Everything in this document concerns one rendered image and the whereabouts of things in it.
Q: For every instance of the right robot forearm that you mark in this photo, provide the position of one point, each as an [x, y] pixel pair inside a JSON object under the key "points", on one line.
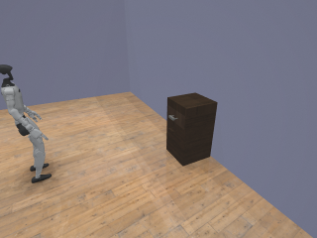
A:
{"points": [[18, 117]]}

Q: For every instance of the robot right upper arm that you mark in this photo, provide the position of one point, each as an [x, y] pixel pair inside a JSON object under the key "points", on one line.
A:
{"points": [[9, 94]]}

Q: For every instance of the robot right shin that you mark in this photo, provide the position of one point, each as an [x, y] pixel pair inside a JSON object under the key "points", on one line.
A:
{"points": [[39, 162]]}

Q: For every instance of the robot left hand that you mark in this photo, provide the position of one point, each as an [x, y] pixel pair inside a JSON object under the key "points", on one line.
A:
{"points": [[32, 115]]}

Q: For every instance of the robot right hand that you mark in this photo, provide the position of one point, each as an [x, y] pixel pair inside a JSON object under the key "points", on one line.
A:
{"points": [[38, 134]]}

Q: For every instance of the drawer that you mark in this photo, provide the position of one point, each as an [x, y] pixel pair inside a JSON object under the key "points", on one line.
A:
{"points": [[180, 121]]}

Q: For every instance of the left robot thigh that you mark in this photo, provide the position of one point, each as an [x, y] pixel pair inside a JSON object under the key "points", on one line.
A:
{"points": [[36, 127]]}

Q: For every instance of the cabinet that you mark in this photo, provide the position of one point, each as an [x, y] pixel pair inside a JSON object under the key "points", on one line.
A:
{"points": [[194, 142]]}

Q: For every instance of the left robot forearm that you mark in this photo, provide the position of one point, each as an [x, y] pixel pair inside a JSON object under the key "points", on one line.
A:
{"points": [[27, 110]]}

